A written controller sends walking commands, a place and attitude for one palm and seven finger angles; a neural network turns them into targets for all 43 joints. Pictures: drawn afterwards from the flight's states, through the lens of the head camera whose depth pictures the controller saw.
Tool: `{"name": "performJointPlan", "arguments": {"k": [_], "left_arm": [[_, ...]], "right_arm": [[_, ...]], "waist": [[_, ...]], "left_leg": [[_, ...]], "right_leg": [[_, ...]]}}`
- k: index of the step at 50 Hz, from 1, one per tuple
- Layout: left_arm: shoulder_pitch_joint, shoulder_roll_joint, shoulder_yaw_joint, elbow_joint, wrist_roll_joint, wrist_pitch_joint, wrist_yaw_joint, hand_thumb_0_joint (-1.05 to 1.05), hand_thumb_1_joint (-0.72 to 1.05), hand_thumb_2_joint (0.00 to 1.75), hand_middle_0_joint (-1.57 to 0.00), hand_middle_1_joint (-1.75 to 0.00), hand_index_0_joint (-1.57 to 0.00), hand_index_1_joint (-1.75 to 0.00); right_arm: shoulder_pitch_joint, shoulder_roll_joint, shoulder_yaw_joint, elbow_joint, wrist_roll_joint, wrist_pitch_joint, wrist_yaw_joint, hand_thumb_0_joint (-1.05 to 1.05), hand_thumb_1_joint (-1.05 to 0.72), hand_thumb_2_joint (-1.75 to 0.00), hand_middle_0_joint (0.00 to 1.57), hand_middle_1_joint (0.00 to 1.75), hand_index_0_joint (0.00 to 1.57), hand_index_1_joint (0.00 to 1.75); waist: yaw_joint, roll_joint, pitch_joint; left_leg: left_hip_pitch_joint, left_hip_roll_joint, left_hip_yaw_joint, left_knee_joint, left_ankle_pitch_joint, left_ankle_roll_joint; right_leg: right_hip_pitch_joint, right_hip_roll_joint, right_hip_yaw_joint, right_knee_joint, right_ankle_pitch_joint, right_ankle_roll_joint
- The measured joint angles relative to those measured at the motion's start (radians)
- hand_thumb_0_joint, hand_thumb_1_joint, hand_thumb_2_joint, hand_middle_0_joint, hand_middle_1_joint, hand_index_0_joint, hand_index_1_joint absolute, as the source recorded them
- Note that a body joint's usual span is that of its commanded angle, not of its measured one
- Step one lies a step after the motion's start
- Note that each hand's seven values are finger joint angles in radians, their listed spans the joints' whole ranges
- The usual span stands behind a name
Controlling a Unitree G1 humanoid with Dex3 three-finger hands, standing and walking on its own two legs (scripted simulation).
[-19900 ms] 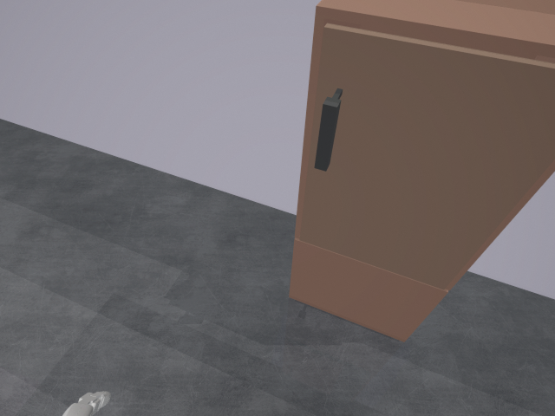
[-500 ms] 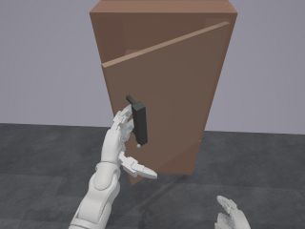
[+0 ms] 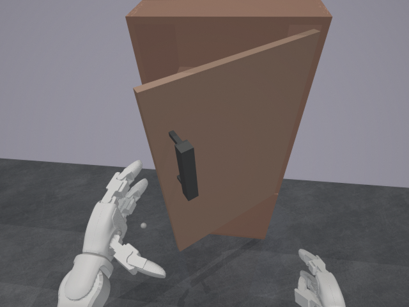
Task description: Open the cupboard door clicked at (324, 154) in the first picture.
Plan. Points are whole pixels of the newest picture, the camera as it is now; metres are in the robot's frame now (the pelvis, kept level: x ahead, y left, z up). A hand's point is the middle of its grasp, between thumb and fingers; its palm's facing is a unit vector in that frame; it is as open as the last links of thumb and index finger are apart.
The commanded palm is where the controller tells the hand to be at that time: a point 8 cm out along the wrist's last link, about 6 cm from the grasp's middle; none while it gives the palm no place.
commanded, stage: slide the hand sideways off the handle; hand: left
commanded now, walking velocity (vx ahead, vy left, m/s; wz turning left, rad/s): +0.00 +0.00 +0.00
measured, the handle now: (182, 165) +0.36 +0.08 +0.11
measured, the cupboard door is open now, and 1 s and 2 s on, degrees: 39 39 39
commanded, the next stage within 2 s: draw the hand back to the body in 0.08 s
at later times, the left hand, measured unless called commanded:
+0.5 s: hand (106, 228) +0.21 +0.17 +0.12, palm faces -0.03 -1.00 -0.05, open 16.3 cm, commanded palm +0.18 +0.23 +0.13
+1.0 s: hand (54, 222) +0.21 +0.25 +0.15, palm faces +0.29 -0.91 -0.31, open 13.7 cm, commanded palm +0.16 +0.29 +0.17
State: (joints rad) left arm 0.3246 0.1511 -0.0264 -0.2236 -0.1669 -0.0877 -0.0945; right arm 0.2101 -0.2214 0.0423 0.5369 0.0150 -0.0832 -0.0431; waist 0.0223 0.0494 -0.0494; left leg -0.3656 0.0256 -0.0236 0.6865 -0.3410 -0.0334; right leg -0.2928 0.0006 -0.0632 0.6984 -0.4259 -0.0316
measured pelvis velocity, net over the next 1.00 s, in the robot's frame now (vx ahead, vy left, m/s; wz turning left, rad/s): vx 0.00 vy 0.04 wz -0.02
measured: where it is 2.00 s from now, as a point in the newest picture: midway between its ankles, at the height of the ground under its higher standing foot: outside the picture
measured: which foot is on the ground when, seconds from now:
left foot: down 0.00-1.00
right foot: down 0.00-1.00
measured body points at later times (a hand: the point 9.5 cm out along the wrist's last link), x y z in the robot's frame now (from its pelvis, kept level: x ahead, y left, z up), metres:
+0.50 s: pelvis -0.01 +0.02 +0.00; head -0.02 +0.00 +0.45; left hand +0.21 +0.23 +0.13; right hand +0.17 -0.20 -0.07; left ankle +0.01 +0.15 -0.72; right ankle -0.03 -0.09 -0.72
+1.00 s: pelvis +0.00 +0.04 +0.02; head -0.01 +0.03 +0.47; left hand +0.19 +0.29 +0.16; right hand +0.18 -0.17 -0.06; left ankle +0.01 +0.15 -0.72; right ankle -0.03 -0.09 -0.72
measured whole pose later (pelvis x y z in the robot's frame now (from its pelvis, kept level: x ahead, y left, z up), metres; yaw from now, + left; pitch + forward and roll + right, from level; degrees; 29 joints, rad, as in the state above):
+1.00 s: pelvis +0.00 +0.04 +0.02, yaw -1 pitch -3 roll -1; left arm 0.44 0.29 0.15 -0.39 -0.04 -0.08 0.11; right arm 0.20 -0.20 0.07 0.63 -0.01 -0.14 -0.08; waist 0.06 0.04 0.03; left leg -0.18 0.00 0.01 0.49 -0.25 0.02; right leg -0.10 -0.02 -0.03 0.44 -0.29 0.02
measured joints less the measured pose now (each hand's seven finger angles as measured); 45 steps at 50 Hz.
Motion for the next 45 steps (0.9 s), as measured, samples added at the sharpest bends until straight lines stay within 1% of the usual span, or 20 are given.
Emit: {"name": "performJointPlan", "arguments": {"k": [5, 8, 12, 16, 20, 27, 35, 36, 38, 40, 42, 45], "left_arm": [[0.016, 0.014, 0.036, -0.003, -0.028, -0.016, -0.035, -0.01, -0.5, 0.3, -0.15, -0.3, -0.15, -0.3], [0.022, 0.013, 0.034, -0.011, -0.036, -0.025, -0.046, -0.01, -0.5, 0.3, -0.15, -0.3, -0.15, -0.3], [0.017, 0.016, 0.031, -0.012, -0.036, -0.025, -0.053, -0.01, -0.5, 0.3, -0.15, -0.3, -0.15, -0.3], [0.011, 0.034, 0.055, -0.016, -0.042, -0.012, -0.051, -0.01, -0.5, 0.3, -0.15, -0.3, -0.15, -0.3], [0.013, 0.049, 0.092, -0.032, -0.063, 0.003, -0.062, -0.01, -0.5, 0.3, -0.15, -0.3, -0.15, -0.3], [0.02, 0.072, 0.134, -0.057, -0.09, 0.049, -0.096, -0.01, -0.5, 0.3, -0.15, -0.3, -0.15, -0.3], [0.036, 0.089, 0.162, -0.108, -0.106, 0.087, -0.117, -0.01, -0.47, 0.31, -0.15, -0.3, -0.15, -0.3], [0.037, 0.099, 0.158, -0.116, -0.075, 0.086, -0.09, -0.01, -0.46, 0.32, -0.15, -0.3, -0.15, -0.3], [0.049, 0.116, 0.149, -0.137, -0.009, 0.073, -0.002, -0.01, -0.42, 0.34, -0.16, -0.3, -0.15, -0.3], [0.067, 0.118, 0.146, -0.153, 0.039, 0.057, 0.074, -0.01, -0.37, 0.36, -0.16, -0.3, -0.16, -0.3], [0.084, 0.12, 0.147, -0.163, 0.073, 0.044, 0.127, -0.01, -0.32, 0.38, -0.16, -0.3, -0.16, -0.3], [0.099, 0.121, 0.15, -0.167, 0.105, 0.025, 0.175, -0.01, -0.23, 0.42, -0.16, -0.3, -0.16, -0.3]], "right_arm": [[0.013, -0.006, -0.002, 0.01, 0.005, -0.03, -0.008, 0.02, -0.9, -0.9, 0.2, 0.3, 0.2, 0.3], [0.021, -0.01, -0.004, 0.014, 0.008, -0.051, -0.011, 0.02, -0.9, -0.9, 0.2, 0.3, 0.2, 0.3], [0.025, -0.011, -0.003, 0.022, 0.008, -0.068, -0.014, 0.02, -0.9, -0.9, 0.2, 0.3, 0.2, 0.3], [0.025, -0.007, 0.0, 0.027, 0.011, -0.078, -0.018, 0.02, -0.9, -0.9, 0.2, 0.3, 0.2, 0.3], [0.027, -0.004, 0.007, 0.031, 0.015, -0.089, -0.023, 0.02, -0.9, -0.9, 0.2, 0.3, 0.2, 0.3], [0.022, -0.009, 0.015, 0.032, 0.023, -0.107, -0.033, 0.02, -0.9, -0.9, 0.2, 0.3, 0.2, 0.3], [0.009, -0.008, 0.024, 0.032, 0.026, -0.127, -0.04, 0.02, -0.9, -0.9, 0.2, 0.3, 0.2, 0.3], [0.007, -0.006, 0.025, 0.034, 0.022, -0.126, -0.043, 0.02, -0.9, -0.9, 0.2, 0.3, 0.2, 0.3], [-0.003, 0.002, 0.028, 0.042, 0.007, -0.118, -0.051, 0.02, -0.9, -0.9, 0.2, 0.3, 0.2, 0.3], [-0.01, 0.009, 0.029, 0.046, -0.003, -0.106, -0.052, 0.02, -0.9, -0.9, 0.2, 0.3, 0.2, 0.3], [-0.013, 0.014, 0.029, 0.053, -0.011, -0.095, -0.05, 0.02, -0.9, -0.9, 0.2, 0.3, 0.2, 0.3], [-0.013, 0.016, 0.028, 0.066, -0.019, -0.08, -0.047, 0.02, -0.9, -0.9, 0.2, 0.3, 0.2, 0.3]], "waist": [[-0.001, 0.002, -0.002], [-0.003, 0.005, -0.001], [-0.004, 0.002, -0.002], [-0.005, 0.0, -0.002], [-0.004, 0.0, -0.004], [0.007, 0.003, 0.002], [0.02, 0.001, 0.008], [0.024, 0.0, 0.012], [0.026, -0.003, 0.025], [0.025, -0.006, 0.039], [0.027, -0.009, 0.051], [0.032, -0.011, 0.066]], "left_leg": [[-0.013, -0.001, -0.003, 0.011, -0.002, 0.0], [-0.022, -0.003, -0.005, 0.02, -0.004, 0.003], [-0.033, -0.004, -0.003, 0.028, -0.004, 0.006], [-0.027, -0.004, 0.003, 0.026, -0.002, 0.01], [-0.016, -0.004, 0.005, 0.019, 0.001, 0.014], [0.001, -0.009, 0.006, 0.006, 0.01, 0.025], [0.021, -0.017, 0.004, -0.008, 0.018, 0.035], [0.029, -0.017, 0.005, -0.014, 0.02, 0.036], [0.055, -0.015, 0.009, -0.038, 0.03, 0.036], [0.08, -0.015, 0.014, -0.068, 0.042, 0.038], [0.104, -0.016, 0.019, -0.099, 0.056, 0.041], [0.136, -0.02, 0.027, -0.142, 0.074, 0.045]], "right_leg": [[-0.01, 0.0, -0.003, 0.008, -0.002, 0.001], [-0.017, -0.002, -0.005, 0.013, -0.002, 0.003], [-0.027, -0.004, -0.002, 0.02, -0.001, 0.007], [-0.022, -0.004, 0.003, 0.015, 0.005, 0.01], [-0.009, -0.004, 0.006, 0.0, 0.014, 0.014], [0.017, -0.008, 0.006, -0.03, 0.031, 0.024], [0.045, -0.015, 0.004, -0.059, 0.046, 0.035], [0.054, -0.015, 0.005, -0.067, 0.05, 0.036], [0.08, -0.013, 0.009, -0.096, 0.064, 0.039], [0.104, -0.013, 0.013, -0.129, 0.081, 0.04], [0.127, -0.014, 0.018, -0.162, 0.097, 0.041], [0.157, -0.017, 0.025, -0.204, 0.117, 0.045]]}}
